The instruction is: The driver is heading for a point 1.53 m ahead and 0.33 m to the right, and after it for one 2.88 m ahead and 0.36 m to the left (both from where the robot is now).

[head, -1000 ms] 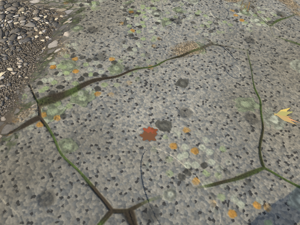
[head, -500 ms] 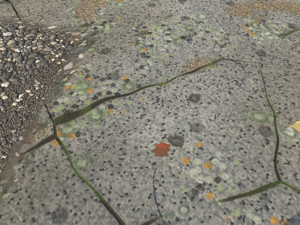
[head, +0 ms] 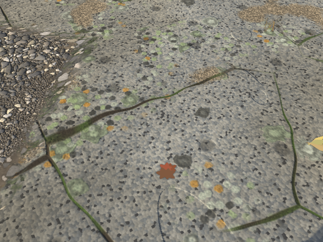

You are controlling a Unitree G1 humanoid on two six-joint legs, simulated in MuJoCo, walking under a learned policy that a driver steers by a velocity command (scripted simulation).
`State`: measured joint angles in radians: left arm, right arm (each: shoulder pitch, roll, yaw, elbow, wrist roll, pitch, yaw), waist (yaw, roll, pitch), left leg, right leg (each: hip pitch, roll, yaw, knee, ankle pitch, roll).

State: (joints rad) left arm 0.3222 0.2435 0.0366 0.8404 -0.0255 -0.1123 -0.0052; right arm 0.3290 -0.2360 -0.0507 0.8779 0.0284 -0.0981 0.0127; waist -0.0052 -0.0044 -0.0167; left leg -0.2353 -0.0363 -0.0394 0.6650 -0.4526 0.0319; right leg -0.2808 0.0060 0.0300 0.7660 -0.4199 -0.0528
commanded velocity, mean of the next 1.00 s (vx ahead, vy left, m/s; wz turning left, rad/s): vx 0.47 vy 0.00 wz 0.00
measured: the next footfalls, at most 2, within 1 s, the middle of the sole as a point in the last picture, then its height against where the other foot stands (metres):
right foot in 0.26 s outside the picture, level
left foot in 0.88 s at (164, 220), level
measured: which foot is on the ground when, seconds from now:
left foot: down 0.00-0.26, up 0.28-0.86, down 0.88-1.00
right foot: down 0.00-0.00, up 0.02-0.24, down 0.26-0.90, up 0.92-1.00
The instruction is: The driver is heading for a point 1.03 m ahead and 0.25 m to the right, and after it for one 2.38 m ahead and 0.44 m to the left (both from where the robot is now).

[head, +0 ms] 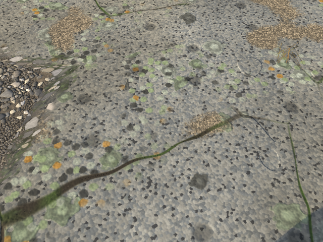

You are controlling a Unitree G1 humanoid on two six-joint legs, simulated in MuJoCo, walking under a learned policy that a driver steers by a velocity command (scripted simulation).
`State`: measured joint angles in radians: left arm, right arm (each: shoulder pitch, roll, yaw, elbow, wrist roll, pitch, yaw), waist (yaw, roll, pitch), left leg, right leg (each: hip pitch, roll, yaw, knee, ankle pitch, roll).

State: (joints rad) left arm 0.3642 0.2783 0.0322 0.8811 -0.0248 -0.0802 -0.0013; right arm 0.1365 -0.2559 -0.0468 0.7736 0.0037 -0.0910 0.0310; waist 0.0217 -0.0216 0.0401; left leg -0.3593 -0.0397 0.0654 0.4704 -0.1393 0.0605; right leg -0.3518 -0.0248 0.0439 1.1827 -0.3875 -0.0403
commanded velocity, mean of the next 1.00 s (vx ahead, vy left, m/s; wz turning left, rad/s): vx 0.50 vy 0.00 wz -0.07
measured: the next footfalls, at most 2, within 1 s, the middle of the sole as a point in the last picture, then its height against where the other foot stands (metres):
right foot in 0.40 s outside the picture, level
left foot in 0.94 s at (150, 188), level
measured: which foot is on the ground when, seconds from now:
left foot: down 0.00-0.40, up 0.42-0.92, down 0.94-1.00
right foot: up 0.00-0.38, down 0.40-0.94, up 0.96-1.00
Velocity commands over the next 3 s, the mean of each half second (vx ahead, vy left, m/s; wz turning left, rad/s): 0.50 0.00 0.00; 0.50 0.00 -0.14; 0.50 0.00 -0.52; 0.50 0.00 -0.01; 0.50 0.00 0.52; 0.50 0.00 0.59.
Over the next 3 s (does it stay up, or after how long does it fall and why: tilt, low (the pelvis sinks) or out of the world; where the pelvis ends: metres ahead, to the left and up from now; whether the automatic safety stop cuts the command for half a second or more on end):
stays up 1.63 -0.25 -0.01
